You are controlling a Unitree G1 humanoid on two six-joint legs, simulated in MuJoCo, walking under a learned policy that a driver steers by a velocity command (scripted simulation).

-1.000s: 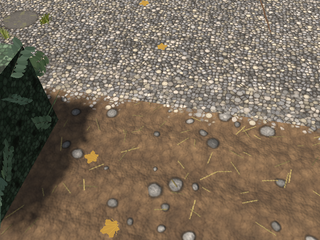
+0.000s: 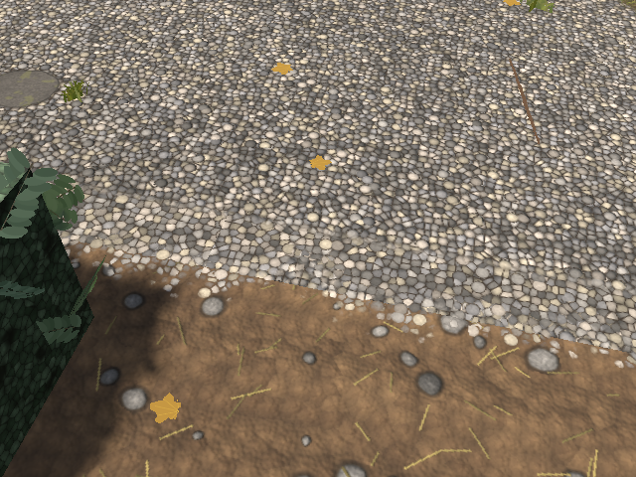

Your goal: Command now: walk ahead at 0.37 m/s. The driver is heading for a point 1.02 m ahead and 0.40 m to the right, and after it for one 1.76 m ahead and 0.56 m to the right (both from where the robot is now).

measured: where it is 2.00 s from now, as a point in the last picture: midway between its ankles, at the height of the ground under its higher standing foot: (497, 317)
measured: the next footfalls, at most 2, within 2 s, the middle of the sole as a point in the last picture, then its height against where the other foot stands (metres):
right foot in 0.48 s outside the picture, level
left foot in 0.98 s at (366, 392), level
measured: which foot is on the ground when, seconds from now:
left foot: down 0.00-0.46, up 0.48-0.96, down 0.98-1.00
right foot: up 0.00-0.46, down 0.48-1.00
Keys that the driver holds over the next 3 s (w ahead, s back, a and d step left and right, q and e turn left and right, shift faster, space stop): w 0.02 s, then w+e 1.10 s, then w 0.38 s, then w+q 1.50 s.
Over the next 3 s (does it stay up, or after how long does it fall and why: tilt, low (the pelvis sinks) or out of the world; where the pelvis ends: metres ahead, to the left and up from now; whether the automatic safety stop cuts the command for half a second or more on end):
stays up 1.43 -0.59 0.00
